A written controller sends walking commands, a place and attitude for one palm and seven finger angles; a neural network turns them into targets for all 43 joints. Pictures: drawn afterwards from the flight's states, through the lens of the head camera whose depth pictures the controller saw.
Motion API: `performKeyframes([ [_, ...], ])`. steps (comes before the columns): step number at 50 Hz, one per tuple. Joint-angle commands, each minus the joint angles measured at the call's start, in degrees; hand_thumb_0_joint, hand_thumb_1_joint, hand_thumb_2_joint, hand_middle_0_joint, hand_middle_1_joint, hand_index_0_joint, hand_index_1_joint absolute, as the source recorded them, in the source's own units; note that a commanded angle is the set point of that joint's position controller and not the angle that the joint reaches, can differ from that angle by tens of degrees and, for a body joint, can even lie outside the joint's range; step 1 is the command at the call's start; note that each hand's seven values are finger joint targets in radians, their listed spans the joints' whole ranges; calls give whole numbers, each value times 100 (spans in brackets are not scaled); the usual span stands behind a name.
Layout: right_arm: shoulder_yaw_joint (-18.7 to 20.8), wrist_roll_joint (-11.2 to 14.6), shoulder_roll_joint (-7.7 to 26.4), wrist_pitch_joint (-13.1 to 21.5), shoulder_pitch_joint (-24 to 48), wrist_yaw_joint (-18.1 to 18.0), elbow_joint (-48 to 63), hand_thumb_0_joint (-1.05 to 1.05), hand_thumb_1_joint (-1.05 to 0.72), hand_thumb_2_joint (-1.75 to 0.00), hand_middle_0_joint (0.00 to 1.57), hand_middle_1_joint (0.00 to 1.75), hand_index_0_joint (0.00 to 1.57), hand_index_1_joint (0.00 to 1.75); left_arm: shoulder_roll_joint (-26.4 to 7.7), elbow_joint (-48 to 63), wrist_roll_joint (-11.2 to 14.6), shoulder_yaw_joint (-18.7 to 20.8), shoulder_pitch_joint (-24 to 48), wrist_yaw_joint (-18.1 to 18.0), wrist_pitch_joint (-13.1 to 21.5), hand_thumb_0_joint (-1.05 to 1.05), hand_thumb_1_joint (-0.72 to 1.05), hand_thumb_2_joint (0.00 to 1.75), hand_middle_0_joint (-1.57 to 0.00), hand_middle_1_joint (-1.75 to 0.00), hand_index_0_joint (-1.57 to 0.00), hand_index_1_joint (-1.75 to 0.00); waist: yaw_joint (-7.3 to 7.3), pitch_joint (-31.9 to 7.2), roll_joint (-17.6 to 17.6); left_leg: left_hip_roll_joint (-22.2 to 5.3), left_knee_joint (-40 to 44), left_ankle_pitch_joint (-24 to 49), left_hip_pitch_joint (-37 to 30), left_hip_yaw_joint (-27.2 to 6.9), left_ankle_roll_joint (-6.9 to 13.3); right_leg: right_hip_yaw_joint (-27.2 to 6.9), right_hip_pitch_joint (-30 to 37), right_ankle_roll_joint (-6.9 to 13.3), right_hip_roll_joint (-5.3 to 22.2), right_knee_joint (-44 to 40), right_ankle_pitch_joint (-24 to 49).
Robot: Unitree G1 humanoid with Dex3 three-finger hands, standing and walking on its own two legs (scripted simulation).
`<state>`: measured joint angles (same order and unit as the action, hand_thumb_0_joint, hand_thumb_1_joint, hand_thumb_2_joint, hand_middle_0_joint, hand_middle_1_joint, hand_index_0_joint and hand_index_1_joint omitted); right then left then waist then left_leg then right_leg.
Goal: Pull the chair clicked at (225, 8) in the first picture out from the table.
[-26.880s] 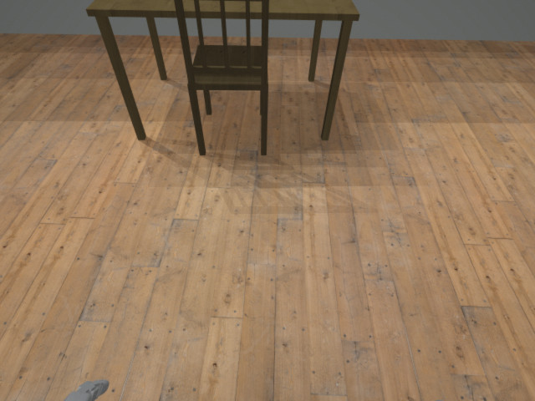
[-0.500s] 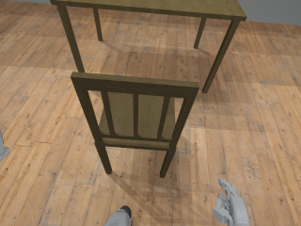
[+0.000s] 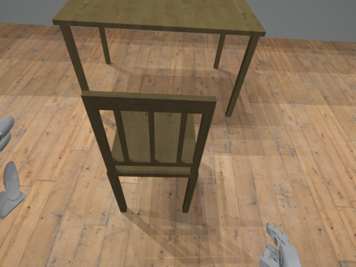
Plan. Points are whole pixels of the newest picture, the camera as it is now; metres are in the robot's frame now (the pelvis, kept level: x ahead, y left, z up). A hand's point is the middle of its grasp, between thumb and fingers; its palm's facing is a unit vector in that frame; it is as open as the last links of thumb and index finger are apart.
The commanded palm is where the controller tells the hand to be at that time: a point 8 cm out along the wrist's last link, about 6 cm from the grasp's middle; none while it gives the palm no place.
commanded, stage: stop stepping back and stand still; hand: left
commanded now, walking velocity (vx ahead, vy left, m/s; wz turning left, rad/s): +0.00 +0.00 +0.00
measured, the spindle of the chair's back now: (152, 138) +0.53 +0.10 -0.11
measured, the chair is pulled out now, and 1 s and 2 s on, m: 0.66 0.66 0.66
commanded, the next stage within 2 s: let the arm hang, fingers relaxed in 0.32 s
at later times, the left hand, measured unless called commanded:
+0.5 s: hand (33, 207) +0.21 +0.27 +0.08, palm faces +0.27 -0.83 -0.48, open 7.4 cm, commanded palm none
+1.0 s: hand out of the picture -0.08 +0.19 -0.17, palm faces +0.07 -0.97 -0.24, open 7.2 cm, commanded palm none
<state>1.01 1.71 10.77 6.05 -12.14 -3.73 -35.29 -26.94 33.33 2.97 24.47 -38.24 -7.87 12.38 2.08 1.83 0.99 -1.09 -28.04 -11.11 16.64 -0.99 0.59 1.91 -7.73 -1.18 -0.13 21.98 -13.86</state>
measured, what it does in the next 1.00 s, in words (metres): stands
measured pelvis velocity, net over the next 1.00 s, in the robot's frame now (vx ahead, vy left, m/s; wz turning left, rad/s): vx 0.00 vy -0.01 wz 0.07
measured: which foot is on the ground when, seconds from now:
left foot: down 0.00-1.00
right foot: down 0.00-1.00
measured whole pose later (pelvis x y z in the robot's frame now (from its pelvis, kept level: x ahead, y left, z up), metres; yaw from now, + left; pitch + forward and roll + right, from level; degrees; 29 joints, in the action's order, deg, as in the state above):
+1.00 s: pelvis +0.00 -0.01 +0.00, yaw +4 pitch +0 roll -1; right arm 0.6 -1.1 9.0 -1.5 -18.9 -1.2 -56.8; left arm -12.2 -59.4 -0.8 -0.3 -23.8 -1.1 -2.2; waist -0.5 3.7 -1.3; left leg 1.3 -28.1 -10.1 17.9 -4.0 0.6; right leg 5.4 -9.3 -0.7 1.9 25.9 -16.3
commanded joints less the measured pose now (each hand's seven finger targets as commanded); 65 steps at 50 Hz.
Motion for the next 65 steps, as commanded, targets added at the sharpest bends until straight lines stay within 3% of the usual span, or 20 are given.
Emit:
performKeyframes([
  [1,192,26,738,264,469,-139,768,0,-90,-90,20,30,20,30,-717,486,83,831,295,-222,200,0,90,90,-20,-30,-20,-30,-121,-334,-834,-546,949,-952,87,-655,147,-304,-15,122,357,-432,-40],
  [4,179,1,791,350,454,-172,732,0,-90,-90,20,30,20,30,-528,197,27,537,641,-225,152,0,90,90,-20,-30,-20,-30,-113,-164,-446,-475,961,-1550,116,-708,156,-387,-295,126,327,-586,-561],
  [9,163,-29,812,464,534,-200,673,0,-90,-90,20,30,20,30,-413,308,-72,184,1330,-253,85,0,90,90,-20,-30,-20,-30,-133,-143,-147,-402,805,-1516,-48,-677,172,-496,-496,155,387,-709,-795],
  [13,133,-63,766,498,589,-212,657,0,-90,-90,20,30,20,30,-591,684,-122,295,1589,-317,124,0,90,90,-20,-30,-20,-30,-143,-120,-525,-391,892,-1559,58,-710,178,-492,-377,193,395,-672,-764],
  [16,129,-63,726,500,543,-203,663,0,-90,-90,20,30,20,30,-778,717,-113,552,1282,-341,154,0,90,90,-20,-30,-20,-30,-165,-154,-856,-433,1084,-1677,206,-806,174,-385,-152,197,339,-583,-684],
  [20,96,-70,657,488,514,-157,734,0,-90,-90,20,30,20,30,-694,679,-57,676,739,-306,204,0,90,90,-20,-30,-20,-30,-191,-307,-932,-478,1184,-1320,246,-828,162,-274,195,189,295,-457,-169],
  [21,351,-92,1299,822,593,346,-600,0,-90,-90,20,30,20,30,658,-4061,-519,-2052,1179,510,-437,0,90,90,-20,-30,-20,-30,56,81,-564,-481,281,650,344,-830,131,118,-768,224,386,376,490],
  [22,343,-174,1251,209,92,399,-766,0,-90,-90,20,30,20,30,710,-4281,-541,-1650,1235,727,-1042,0,90,90,-20,-30,-20,-30,-137,-476,-434,-529,132,1471,192,-802,215,-78,-585,132,533,331,730],
  [23,291,-153,1009,48,27,372,-608,0,-90,-90,20,30,20,30,869,-4158,-517,-1725,1177,768,-1219,0,90,90,-20,-30,-20,-30,-133,-508,-372,-546,68,1400,101,-769,218,38,-656,115,473,413,496],
  [25,191,-233,960,-120,77,353,-546,0,-90,-90,20,30,20,30,883,-4649,-488,-1867,1458,794,-1240,0,90,90,-20,-30,-20,-30,-235,-674,-6,-597,136,1053,338,-1044,360,-57,-517,150,437,514,159],
  [28,161,-285,986,-328,-7,340,-555,0,-90,-90,20,30,20,30,734,-5482,-506,-1983,1840,737,-1255,0,90,90,-20,-30,-20,-30,-222,-837,1008,-357,-112,1291,187,-990,333,-250,-184,374,604,472,637],
  [29,155,-292,962,-388,-30,332,-610,0,-90,-90,20,30,20,30,720,-5809,-494,-2029,1929,711,-1261,0,90,90,-20,-30,-20,-30,-196,-894,1087,-276,-211,1441,7,-891,305,-294,-166,430,688,470,870],
  [30,133,-293,941,-434,-89,320,-679,0,-90,-90,20,30,20,30,725,-6093,-478,-2086,2021,691,-1292,0,90,90,-20,-30,-20,-30,-169,-912,1020,-239,-184,1495,-136,-867,288,-284,-171,458,709,466,893],
  [33,39,-303,860,-499,-65,312,-961,0,-90,-90,20,30,20,30,721,-6950,-428,-2238,1949,661,-1361,0,90,90,-20,-30,-20,-30,-240,-603,-347,-285,233,1350,-114,-948,296,-194,-163,335,525,431,386],
  [35,17,-290,776,-535,-142,297,-1149,0,-90,-90,20,30,20,30,718,-7473,-401,-2287,1795,649,-1361,0,90,90,-20,-30,-20,-30,-255,-432,-983,-254,432,767,-72,-935,264,-176,-151,326,486,290,60],
  [39,27,-296,590,-593,-446,246,-1447,0,-90,-90,20,30,20,30,874,-8191,-377,-2288,1532,640,-1354,0,90,90,-20,-30,-20,-30,-252,-306,-1593,-253,702,-160,-58,-1003,255,-60,-138,359,438,102,-153],
  [40,32,-288,578,-603,-536,241,-1519,0,-90,-90,20,30,20,30,882,-8337,-367,-2308,1492,649,-1347,0,90,90,-20,-30,-20,-30,-250,-307,-1584,-268,783,-345,-41,-1037,256,-50,-112,368,422,83,-189],
  [43,73,-261,549,-633,-760,221,-1660,0,-90,-90,20,30,20,30,986,-8663,-367,-2363,1457,656,-1324,0,90,90,-20,-30,-20,-30,-213,-151,-719,-312,753,-472,-90,-1067,290,-31,-239,388,457,-55,-170],
  [54,47,-248,341,-634,-1126,204,-2147,0,-90,-90,20,30,20,30,1203,-9198,-344,-2456,1272,598,-1281,0,90,90,-20,-30,-20,-30,-162,292,274,-219,481,-199,-167,-751,267,-177,-707,467,595,-183,-347],
  [65,-17,-252,124,-599,-1118,173,-2362,0,-90,-90,20,30,20,30,1305,-9210,-320,-2426,1377,551,-1256,0,90,90,-20,-30,-20,-30,-194,414,-87,-198,310,501,-171,-585,207,-240,-590,512,633,-126,106],
])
